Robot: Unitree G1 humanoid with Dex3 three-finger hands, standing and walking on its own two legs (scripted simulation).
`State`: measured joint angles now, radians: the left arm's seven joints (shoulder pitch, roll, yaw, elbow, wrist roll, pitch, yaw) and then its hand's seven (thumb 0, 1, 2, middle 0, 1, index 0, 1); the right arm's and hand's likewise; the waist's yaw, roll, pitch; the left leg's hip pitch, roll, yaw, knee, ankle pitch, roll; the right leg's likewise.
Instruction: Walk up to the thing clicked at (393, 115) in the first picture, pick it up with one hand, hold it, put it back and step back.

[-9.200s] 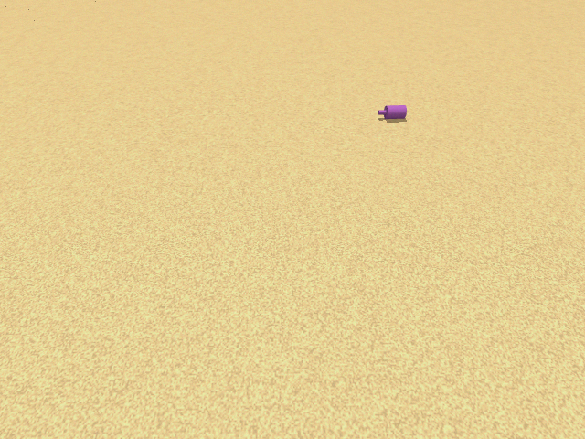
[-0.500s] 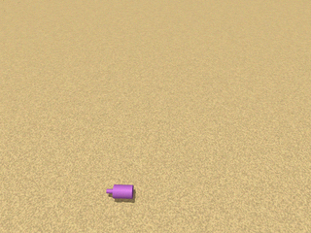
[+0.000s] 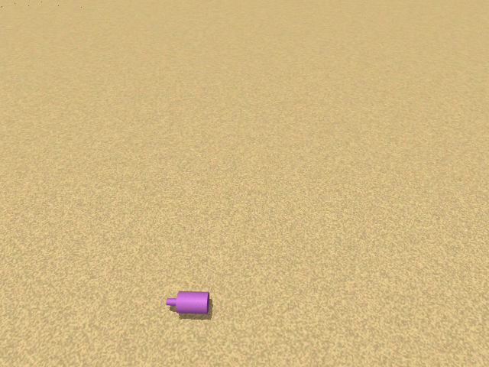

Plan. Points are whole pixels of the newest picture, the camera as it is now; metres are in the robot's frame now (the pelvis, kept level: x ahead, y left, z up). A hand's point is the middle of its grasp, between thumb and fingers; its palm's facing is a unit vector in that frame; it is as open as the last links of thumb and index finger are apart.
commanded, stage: stand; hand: left
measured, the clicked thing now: (187, 302) +0.52 +0.23 -0.74
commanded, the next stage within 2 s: none
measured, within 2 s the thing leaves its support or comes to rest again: neither
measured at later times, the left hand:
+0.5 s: hand out of the picture +0.07 +0.25 -0.16, palm faces -0.04 -0.94 -0.34, open 7.4 cm
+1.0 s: hand out of the picture +0.06 +0.26 -0.16, palm faces -0.04 -0.94 -0.34, open 7.4 cm
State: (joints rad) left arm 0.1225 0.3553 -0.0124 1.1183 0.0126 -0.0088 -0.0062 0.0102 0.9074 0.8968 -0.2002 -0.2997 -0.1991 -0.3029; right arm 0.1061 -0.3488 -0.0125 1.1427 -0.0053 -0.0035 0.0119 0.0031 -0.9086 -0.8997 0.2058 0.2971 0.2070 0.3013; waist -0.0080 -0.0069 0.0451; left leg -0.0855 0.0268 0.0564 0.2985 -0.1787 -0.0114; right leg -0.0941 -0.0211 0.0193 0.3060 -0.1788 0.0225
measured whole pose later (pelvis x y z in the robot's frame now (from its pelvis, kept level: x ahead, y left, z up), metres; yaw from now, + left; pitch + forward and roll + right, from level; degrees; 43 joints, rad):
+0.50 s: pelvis +0.00 +0.00 +0.00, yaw +0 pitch -2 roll +0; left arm 0.13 0.36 -0.01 1.11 0.01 -0.01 0.00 0.01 0.91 0.90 -0.20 -0.30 -0.20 -0.30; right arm 0.11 -0.35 -0.01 1.14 -0.01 0.00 0.01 0.00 -0.91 -0.90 0.21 0.30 0.21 0.30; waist -0.01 -0.01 0.04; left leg -0.08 0.03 0.05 0.30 -0.18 -0.01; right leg -0.08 -0.02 0.02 0.30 -0.18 0.02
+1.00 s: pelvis +0.00 +0.00 +0.00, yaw +0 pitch -2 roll +0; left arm 0.14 0.36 -0.01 1.12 0.01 -0.01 -0.01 0.01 0.91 0.90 -0.20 -0.30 -0.20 -0.30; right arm 0.12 -0.35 -0.01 1.14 -0.01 0.00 0.01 0.00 -0.91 -0.90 0.21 0.30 0.21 0.30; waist -0.01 -0.01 0.05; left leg -0.08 0.02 0.05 0.30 -0.18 -0.01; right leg -0.09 -0.03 0.01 0.30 -0.18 0.03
